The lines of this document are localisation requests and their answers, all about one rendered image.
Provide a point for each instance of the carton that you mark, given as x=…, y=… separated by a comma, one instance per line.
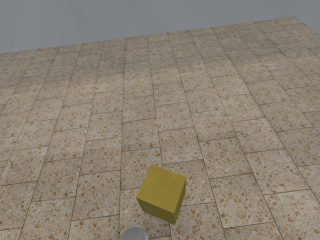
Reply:
x=162, y=193

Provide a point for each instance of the robot left thigh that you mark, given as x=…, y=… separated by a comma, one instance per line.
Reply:
x=135, y=233

